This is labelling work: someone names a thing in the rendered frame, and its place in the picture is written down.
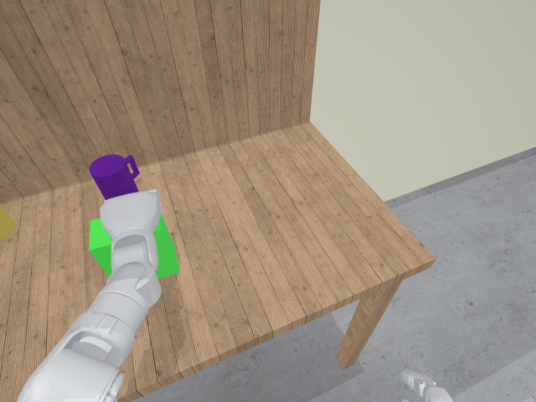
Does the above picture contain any sponge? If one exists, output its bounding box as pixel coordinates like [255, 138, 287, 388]
[89, 214, 180, 279]

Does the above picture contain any robot left hand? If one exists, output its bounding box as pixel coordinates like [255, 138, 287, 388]
[100, 188, 163, 239]

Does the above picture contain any robot left upper arm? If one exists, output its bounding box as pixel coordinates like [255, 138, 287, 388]
[25, 347, 124, 402]

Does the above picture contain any robot right hand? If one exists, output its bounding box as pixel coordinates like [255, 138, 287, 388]
[401, 369, 453, 402]

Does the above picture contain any table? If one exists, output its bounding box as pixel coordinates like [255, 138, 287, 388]
[0, 0, 436, 402]

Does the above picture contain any robot left forearm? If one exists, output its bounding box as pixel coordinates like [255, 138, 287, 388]
[17, 229, 162, 402]

